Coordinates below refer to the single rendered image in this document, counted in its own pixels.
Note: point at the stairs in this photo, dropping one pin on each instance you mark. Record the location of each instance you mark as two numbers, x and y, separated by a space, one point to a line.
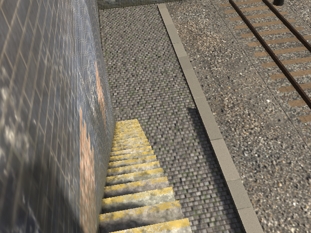
137 196

